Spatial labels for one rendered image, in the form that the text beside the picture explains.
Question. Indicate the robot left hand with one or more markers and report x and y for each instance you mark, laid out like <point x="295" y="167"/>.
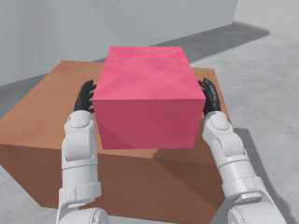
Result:
<point x="82" y="102"/>

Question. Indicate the right robot forearm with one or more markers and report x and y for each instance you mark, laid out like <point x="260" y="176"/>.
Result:
<point x="240" y="182"/>

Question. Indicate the robot right hand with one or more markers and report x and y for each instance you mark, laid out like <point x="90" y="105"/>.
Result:
<point x="212" y="98"/>

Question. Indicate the pedestal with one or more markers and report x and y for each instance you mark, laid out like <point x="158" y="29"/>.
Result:
<point x="172" y="185"/>

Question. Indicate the right robot upper arm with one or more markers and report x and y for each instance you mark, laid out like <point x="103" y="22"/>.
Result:
<point x="254" y="213"/>

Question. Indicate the left robot upper arm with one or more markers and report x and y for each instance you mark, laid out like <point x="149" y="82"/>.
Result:
<point x="94" y="215"/>

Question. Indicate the left robot forearm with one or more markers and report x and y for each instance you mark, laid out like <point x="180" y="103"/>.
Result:
<point x="79" y="164"/>

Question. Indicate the carton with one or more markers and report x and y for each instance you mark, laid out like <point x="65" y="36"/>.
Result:
<point x="147" y="98"/>

